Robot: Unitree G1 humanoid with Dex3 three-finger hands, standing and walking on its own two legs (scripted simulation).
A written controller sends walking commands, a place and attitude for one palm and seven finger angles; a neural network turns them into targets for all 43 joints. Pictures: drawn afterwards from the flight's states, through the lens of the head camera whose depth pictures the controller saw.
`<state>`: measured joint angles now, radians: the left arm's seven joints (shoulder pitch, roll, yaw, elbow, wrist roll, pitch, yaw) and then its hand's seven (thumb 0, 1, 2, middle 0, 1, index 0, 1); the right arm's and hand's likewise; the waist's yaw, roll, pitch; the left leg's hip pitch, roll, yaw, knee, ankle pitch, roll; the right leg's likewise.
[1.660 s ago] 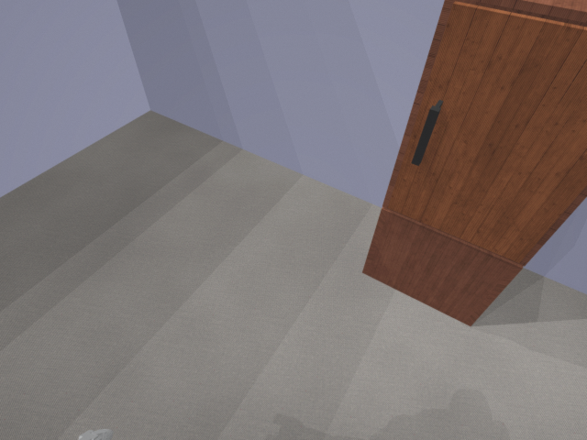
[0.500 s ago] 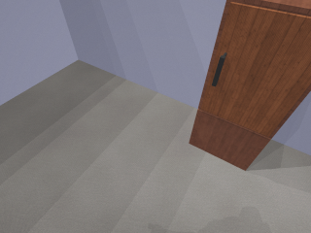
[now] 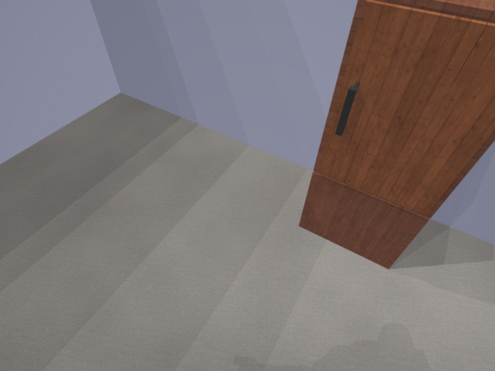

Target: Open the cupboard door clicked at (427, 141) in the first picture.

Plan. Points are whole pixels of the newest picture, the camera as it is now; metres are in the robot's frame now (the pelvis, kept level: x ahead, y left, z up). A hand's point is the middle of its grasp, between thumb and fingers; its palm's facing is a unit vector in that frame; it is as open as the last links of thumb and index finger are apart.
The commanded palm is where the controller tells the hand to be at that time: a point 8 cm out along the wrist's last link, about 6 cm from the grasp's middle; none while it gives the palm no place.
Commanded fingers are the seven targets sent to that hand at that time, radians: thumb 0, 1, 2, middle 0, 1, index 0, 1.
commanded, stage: turn to face it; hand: left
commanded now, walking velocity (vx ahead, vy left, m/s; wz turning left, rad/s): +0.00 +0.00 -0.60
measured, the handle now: (347, 109) +0.84 -0.24 -0.04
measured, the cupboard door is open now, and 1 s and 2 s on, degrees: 0 0 0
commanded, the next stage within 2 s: take the last steps up to it in 0.84 s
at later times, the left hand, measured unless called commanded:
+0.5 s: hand out of the picture +0.04 +0.16 -0.17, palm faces -0.17 -0.95 -0.26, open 7.4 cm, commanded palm none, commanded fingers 0.00 0.90 0.90 -0.20 -0.30 -0.20 -0.30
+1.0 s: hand out of the picture +0.11 +0.19 -0.17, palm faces -0.34 -0.91 -0.23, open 7.4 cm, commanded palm none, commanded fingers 0.00 0.90 0.90 -0.20 -0.30 -0.20 -0.30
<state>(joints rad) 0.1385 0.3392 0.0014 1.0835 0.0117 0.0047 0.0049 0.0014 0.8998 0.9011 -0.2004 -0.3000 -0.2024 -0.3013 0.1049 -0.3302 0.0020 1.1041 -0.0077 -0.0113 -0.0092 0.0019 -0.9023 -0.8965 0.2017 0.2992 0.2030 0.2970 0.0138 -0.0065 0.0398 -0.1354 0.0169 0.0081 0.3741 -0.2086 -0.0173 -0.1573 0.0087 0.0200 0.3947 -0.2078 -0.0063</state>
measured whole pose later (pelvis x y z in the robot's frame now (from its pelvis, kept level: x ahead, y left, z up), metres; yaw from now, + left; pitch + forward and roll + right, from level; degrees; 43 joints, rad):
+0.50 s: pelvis -0.03 -0.03 -0.01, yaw -14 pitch +1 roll +2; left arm 0.27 0.18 0.04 0.94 0.02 0.03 0.01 0.00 0.90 0.90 -0.20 -0.30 -0.20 -0.30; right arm 0.14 -0.23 -0.05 0.97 -0.01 0.05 -0.02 0.00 -0.91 -0.90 0.20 0.30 0.20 0.30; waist 0.03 0.01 0.09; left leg -0.48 0.04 0.01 1.08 -0.38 -0.06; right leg -0.31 0.07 0.03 0.53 -0.23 -0.09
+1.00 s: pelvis -0.04 +0.02 +0.00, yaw -24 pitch +0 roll -1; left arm 0.22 0.25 0.08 0.95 0.02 0.06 0.00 0.00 0.90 0.90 -0.20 -0.30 -0.20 -0.30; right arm 0.25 -0.17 -0.01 0.97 -0.03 0.01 -0.04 0.00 -0.90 -0.90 0.20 0.30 0.20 0.30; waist 0.01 -0.04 0.02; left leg -0.18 0.03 0.07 0.46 -0.28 0.02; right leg -0.47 0.03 0.03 1.00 -0.40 0.04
